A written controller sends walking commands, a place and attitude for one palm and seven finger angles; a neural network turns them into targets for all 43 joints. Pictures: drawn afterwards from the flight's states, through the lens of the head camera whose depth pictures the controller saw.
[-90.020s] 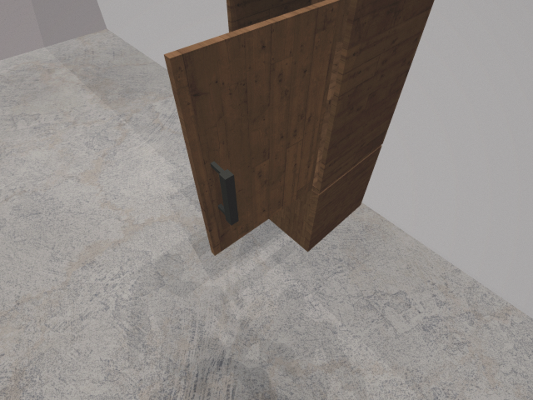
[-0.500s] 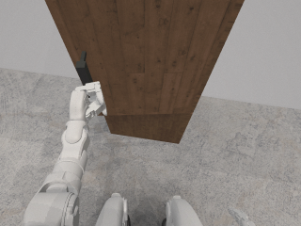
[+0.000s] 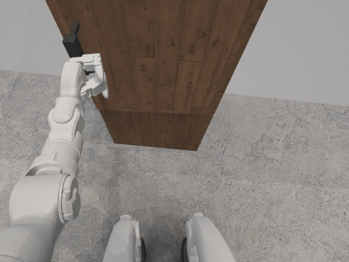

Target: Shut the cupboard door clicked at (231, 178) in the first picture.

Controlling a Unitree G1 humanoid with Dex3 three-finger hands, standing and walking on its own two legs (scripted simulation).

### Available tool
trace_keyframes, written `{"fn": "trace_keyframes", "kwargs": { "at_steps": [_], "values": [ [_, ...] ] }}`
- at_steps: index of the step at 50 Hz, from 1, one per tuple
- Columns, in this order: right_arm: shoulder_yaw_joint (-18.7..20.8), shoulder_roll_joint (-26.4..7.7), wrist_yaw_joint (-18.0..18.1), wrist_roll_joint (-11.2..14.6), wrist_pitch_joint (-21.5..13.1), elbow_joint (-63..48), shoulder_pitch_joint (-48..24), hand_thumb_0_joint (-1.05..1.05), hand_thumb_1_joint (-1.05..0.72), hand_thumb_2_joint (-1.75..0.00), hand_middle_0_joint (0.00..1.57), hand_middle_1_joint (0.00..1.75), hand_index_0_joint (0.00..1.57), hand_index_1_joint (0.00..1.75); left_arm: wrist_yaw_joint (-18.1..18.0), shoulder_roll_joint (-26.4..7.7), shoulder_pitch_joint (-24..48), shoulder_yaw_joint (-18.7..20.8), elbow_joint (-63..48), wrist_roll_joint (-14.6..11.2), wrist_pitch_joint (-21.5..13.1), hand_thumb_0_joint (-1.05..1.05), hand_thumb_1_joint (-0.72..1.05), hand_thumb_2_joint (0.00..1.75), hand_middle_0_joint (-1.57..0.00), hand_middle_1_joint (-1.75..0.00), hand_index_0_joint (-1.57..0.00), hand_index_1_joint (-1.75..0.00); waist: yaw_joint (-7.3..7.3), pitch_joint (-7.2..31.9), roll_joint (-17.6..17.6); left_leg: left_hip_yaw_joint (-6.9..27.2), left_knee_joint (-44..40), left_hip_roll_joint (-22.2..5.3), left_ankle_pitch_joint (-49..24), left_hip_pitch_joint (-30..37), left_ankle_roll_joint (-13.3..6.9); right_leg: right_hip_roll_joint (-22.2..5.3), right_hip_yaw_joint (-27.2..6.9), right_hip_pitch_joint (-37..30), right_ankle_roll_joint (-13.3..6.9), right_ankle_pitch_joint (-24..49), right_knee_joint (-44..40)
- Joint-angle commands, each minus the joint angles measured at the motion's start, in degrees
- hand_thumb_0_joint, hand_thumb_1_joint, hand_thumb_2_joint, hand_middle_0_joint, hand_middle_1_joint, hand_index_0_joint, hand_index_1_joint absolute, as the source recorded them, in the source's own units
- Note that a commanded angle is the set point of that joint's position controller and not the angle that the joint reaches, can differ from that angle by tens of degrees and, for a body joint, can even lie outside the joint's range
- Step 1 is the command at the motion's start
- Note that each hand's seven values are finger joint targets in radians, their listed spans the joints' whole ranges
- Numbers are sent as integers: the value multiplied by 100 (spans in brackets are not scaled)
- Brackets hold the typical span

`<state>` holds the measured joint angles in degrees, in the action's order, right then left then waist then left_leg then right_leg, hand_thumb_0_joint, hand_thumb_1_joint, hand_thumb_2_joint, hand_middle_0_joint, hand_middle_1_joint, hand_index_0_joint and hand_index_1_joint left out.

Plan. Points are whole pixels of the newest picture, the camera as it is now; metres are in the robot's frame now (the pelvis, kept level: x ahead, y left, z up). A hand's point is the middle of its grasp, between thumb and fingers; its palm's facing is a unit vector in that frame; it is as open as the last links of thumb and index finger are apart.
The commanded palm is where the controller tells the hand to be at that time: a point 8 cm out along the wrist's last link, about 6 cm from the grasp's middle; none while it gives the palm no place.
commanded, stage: push the door shut along its arc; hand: left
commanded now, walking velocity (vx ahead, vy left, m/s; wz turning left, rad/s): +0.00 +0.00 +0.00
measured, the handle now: (84, 60) +0.58 +0.17 +0.05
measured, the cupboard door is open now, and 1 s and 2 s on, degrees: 3 0 0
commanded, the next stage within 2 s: pull the fist back off the door in 0.36 s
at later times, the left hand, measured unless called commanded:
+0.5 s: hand (105, 76) +0.52 +0.12 +0.06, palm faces -0.18 -0.98 -0.04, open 3.1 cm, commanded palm +0.55 +0.13 +0.06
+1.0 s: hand (110, 78) +0.52 +0.11 +0.05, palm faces +0.08 -1.00 -0.01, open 3.1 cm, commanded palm +0.47 +0.15 +0.06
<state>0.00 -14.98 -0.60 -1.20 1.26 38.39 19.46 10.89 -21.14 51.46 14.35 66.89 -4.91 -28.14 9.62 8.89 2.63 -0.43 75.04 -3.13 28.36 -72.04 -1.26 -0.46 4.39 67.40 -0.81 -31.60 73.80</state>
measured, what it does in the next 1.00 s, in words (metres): stands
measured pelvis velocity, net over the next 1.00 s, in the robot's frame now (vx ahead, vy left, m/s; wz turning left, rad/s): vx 0.01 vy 0.00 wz -0.03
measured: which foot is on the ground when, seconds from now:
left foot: down 0.00-1.00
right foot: down 0.00-1.00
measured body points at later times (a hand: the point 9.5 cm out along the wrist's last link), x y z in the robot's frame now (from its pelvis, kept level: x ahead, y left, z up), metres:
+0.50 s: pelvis -0.03 +0.01 -0.02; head +0.13 +0.05 +0.39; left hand +0.53 +0.17 +0.06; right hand -0.01 -0.26 -0.12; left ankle +0.06 +0.11 -0.61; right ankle +0.03 -0.12 -0.61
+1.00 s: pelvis +0.01 +0.00 +0.01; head +0.16 +0.00 +0.43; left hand +0.51 +0.16 +0.05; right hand -0.03 -0.24 -0.11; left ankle +0.06 +0.11 -0.61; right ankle +0.03 -0.12 -0.61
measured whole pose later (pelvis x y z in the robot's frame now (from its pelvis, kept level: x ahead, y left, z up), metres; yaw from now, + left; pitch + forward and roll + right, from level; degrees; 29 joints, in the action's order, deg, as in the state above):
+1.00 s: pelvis +0.01 +0.00 +0.01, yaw -2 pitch +27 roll -2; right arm -0.2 -12.7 -4.0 -3.3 1.2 38.5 24.9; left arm -3.2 -17.2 47.9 19.4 61.6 -1.9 -28.2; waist 10.6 8.7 3.3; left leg -1.9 72.6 -4.1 28.3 -71.1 -1.3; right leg 0.9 2.5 67.6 -0.5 -30.5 71.3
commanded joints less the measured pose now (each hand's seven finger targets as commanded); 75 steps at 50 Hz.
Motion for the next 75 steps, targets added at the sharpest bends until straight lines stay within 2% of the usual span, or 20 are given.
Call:
{"fn": "trace_keyframes", "kwargs": {
  "at_steps": [1, 10, 13, 23, 24, 25, 26, 29, 30, 32, 35, 38, 44, 51, 55, 56, 62, 67, 72, 75],
  "values": [
    [312, -1038, 46, -1, -166, -354, 846, 0, -90, -90, 20, 30, 20, 30, 135, -1044, 3047, 83, -916, 48, -271, 0, 90, 90, -130, -150, -130, -150, 373, 2693, 410, 529, -734, 174, -1006, 2365, -80, 239, -298, -442, -97, 1014, -1072],
    [307, -1126, 28, -29, -177, -245, 1119, 0, -90, -90, 20, 30, 20, 30, 339, -1261, 4035, 44, -922, 150, -27, 0, 90, 90, -130, -150, -130, -150, 671, 3036, 730, 747, -567, 86, -1326, 2741, -75, 266, -188, 128, -109, 1122, -891],
    [271, -1128, 38, -17, -199, -180, 1104, 0, -90, -90, 20, 30, 20, 30, 297, -1023, 4380, -220, -610, 208, 141, 0, 90, 90, -130, -150, -130, -150, 869, 2467, 667, 796, -627, 89, -641, 2460, -84, 275, -161, 479, -106, 730, -965],
    [200, -1237, 137, -47, -551, -46, 1021, 0, -90, -90, 20, 30, 20, 30, 235, -836, 5413, -707, -644, 400, 239, 0, 90, 90, -130, -150, -130, -150, 1175, 2615, 1279, 1186, -752, 27, 644, 2676, -57, 234, -113, 1357, -149, 163, -797],
    [175, -1161, 187, -195, -607, -172, 1014, 0, -90, -90, 20, 30, 20, 30, -874, -816, 5485, 507, -788, -264, 294, 0, 90, 90, -130, -150, -130, -150, 750, 2642, 1407, 1338, -1017, 64, 779, 2535, 25, 186, -52, 1256, -127, 257, -729],
    [160, -1095, 111, -233, -656, -147, 955, 0, -90, -90, 20, 30, 20, 30, -1436, -397, 5213, 211, -554, -119, 328, 0, 90, 90, -130, -150, -130, -150, 841, 2782, 1277, 1381, -1092, 29, 995, 2598, 70, 206, -19, 1267, -44, 175, -710],
    [181, -1096, 45, -302, -676, -116, 997, 0, -90, -90, 20, 30, 20, 30, -1827, -339, 5130, 237, -448, 25, 334, 0, 90, 90, -130, -150, -130, -150, 895, 2701, 951, 1409, -1110, 19, 1120, 2489, 74, 199, 7, 1219, -12, 148, -731],
    [194, -1130, -163, -435, -640, -59, 1154, 0, -90, -90, 20, 30, 20, 30, -2317, -886, 5347, 107, -430, 908, 114, 0, 90, 90, -130, -150, -130, -150, 918, 2977, 1216, 1210, -973, 92, 858, 2411, 64, 176, -43, 1056, -37, 154, -728],
    [193, -1128, -208, -454, -612, -64, 1161, 0, -90, -90, 20, 30, 20, 30, -2334, -1071, 5387, 44, -461, 1164, 18, 0, 90, 90, -130, -150, -130, -150, 919, 3034, 1320, 1166, -932, 92, 724, 2434, 56, 163, -75, 1015, -55, 187, -741],
    [190, -1120, -271, -458, -558, -148, 1165, 0, -90, -90, 20, 30, 20, 30, -2252, -1374, 5085, 225, -404, 1288, -113, 0, 90, 90, -130, -150, -130, -150, 779, 3120, 1214, 1023, -878, 115, 520, 2297, 36, 202, -130, 649, -87, 198, -803],
    [155, -1096, -284, -365, -454, -354, 1125, 0, -90, -90, 20, 30, 20, 30, -1954, -1657, 4131, 689, -184, 981, -77, 0, 90, 90, -130, -150, -130, -150, 462, 3179, 914, 776, -896, 136, 95, 1922, 13, 265, -201, -115, -93, 319, -930],
    [148, -1013, -282, -269, -334, -531, 1119, 0, -90, -90, 20, 30, 20, 30, -1730, -1642, 3252, 860, -267, 777, 41, 0, 90, 90, -130, -150, -130, -150, 306, 2962, 392, 417, -843, 145, -176, 1397, -59, 299, -347, -894, -29, 436, -1173],
    [302, -889, -255, -200, -222, -541, 1168, 0, -90, -90, 20, 30, 20, 30, -1458, -1009, 2313, 823, -1305, 317, -296, 0, 90, 90, -130, -150, -130, -150, 88, 3159, 77, 269, -901, 169, -1072, 1789, -50, 309, -372, -1519, 3, 1426, -1194],
    [457, -774, -249, -153, -122, -428, 1070, 0, -90, -90, 20, 30, 20, 30, -1332, -133, 1435, 169, -2301, 177, -617, 0, 90, 90, -130, -150, -130, -150, 1, 3074, 149, 158, -1011, 218, -1863, 2616, -11, 275, -315, -1757, 16, 2371, -1285],
    [517, -726, -245, -102, -82, -475, 882, 0, -90, -90, 20, 30, 20, 30, -1284, 497, 802, -377, -2852, 108, -685, 0, 90, 90, -130, -150, -130, -150, -85, 3067, 484, 207, -1093, 183, -2548, 3419, 60, 271, -184, -1522, -24, 2746, -1264],
    [525, -720, -249, -96, -64, -486, 833, 0, -90, -90, 20, 30, 20, 30, -1297, 603, 564, -456, -2876, 85, -661, 0, 90, 90, -130, -150, -130, -150, -102, 2966, 326, 202, -1111, 181, -2541, 3425, 60, 272, -172, -1544, -17, 2742, -1299],
    [503, -659, -232, -78, 4, -696, 425, 0, -90, -90, 20, 30, 20, 30, -1407, 858, -273, -710, -3251, 102, -692, 0, 90, 90, -130, -150, -130, -150, -295, 2654, 130, 167, -1215, 215, -2602, 3434, 71, 229, -194, -1742, -22, 2918, -1326],
    [464, -626, -154, -102, 7, -711, 150, 0, -90, -90, 20, 30, 20, 30, -1543, 764, -1, -663, -3133, 195, -836, 0, 90, 90, -130, -150, -130, -150, -226, 2376, -116, 148, -1163, 261, -2119, 3114, 54, 192, -260, -1720, -1, 2687, -1321],
    [437, -608, -104, -118, -39, -698, -17, 0, -90, -90, 20, 30, 20, 30, -1473, 757, 231, -671, -2940, 211, -916, 0, 90, 90, -130, -150, -130, -150, -229, 2553, -76, 145, -1126, 287, -1830, 3022, 54, 168, -305, -1721, -3, 2465, -1308],
    [414, -643, -96, -53, -33, -833, -60, 0, -90, -90, 20, 30, 20, 30, -1360, 498, -114, -474, -3257, 103, -796, 0, 90, 90, -130, -150, -130, -150, -489, 2915, 157, 128, -1313, 295, -1917, 3296, 80, 181, -324, -2065, -41, 2495, -1393]
  ]
}}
